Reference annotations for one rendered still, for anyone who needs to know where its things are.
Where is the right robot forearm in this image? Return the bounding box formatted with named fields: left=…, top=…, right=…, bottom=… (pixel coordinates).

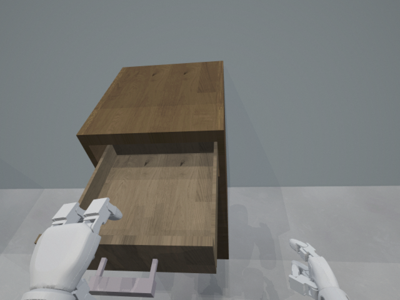
left=318, top=287, right=350, bottom=300

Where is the cabinet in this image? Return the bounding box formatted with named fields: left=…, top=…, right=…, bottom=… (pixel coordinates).
left=76, top=61, right=229, bottom=259

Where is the drawer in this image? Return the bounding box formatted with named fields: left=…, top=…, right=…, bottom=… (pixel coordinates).
left=34, top=142, right=218, bottom=274

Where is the robot right hand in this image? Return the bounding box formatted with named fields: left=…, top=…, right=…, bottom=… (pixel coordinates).
left=289, top=239, right=340, bottom=300

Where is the handle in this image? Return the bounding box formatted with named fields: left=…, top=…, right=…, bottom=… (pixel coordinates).
left=88, top=257, right=158, bottom=298

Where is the robot left hand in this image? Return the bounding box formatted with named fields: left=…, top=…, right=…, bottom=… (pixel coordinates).
left=29, top=197, right=123, bottom=300

